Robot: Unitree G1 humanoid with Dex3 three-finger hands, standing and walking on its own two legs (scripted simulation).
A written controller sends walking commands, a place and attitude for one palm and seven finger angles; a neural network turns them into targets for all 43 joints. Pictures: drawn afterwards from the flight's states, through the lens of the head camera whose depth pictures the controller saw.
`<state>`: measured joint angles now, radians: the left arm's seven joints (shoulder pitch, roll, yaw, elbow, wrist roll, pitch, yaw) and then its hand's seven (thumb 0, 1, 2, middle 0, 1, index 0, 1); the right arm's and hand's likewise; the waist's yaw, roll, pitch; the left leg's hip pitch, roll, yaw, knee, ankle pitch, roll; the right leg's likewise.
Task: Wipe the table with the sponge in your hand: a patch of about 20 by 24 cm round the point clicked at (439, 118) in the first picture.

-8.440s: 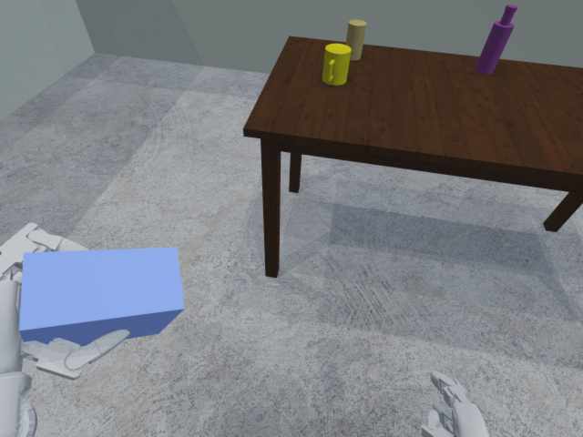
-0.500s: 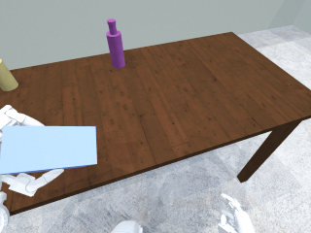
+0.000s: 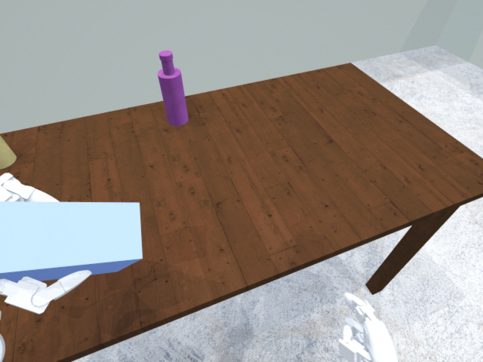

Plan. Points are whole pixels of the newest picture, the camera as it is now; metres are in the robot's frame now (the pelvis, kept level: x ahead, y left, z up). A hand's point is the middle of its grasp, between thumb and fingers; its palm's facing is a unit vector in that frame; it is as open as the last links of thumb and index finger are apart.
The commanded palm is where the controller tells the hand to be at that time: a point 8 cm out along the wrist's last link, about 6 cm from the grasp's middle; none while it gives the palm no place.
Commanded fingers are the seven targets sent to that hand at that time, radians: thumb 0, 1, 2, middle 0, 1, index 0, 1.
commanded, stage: come to a stop and stand still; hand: left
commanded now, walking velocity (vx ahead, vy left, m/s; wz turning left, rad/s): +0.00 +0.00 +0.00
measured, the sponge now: (91, 242) +0.22 +0.20 +0.16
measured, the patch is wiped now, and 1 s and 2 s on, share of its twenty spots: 0.00 0.00 0.00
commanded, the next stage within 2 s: look again from close up in 0.92 s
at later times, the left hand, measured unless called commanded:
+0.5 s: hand (35, 245) +0.22 +0.28 +0.15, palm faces +0.27 -0.87 -0.42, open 10.5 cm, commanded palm +0.17 +0.32 +0.18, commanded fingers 0.00 0.10 1.30 -1.20 -1.60 -1.20 -1.60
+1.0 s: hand (3, 231) +0.23 +0.32 +0.16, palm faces +0.35 -0.85 -0.39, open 10.5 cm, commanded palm +0.17 +0.35 +0.18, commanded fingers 0.00 0.10 1.30 -1.20 -1.60 -1.20 -1.60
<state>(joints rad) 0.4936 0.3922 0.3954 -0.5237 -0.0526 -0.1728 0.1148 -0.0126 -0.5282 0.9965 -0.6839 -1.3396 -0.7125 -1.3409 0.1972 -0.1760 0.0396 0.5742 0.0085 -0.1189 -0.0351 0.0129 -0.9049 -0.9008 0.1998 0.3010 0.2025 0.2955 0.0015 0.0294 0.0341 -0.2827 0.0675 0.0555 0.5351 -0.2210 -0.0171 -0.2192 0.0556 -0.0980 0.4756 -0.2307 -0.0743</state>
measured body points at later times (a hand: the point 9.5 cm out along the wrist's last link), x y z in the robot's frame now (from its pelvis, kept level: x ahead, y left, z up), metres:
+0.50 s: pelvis +0.00 +0.04 +0.01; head +0.03 +0.06 +0.45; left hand +0.20 +0.32 +0.17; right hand +0.16 -0.20 -0.06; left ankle +0.04 +0.13 -0.74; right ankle +0.02 -0.07 -0.74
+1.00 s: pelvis +0.01 +0.07 +0.01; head +0.05 +0.10 +0.45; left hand +0.21 +0.37 +0.18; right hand +0.19 -0.14 -0.06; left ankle +0.04 +0.13 -0.74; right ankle +0.02 -0.07 -0.73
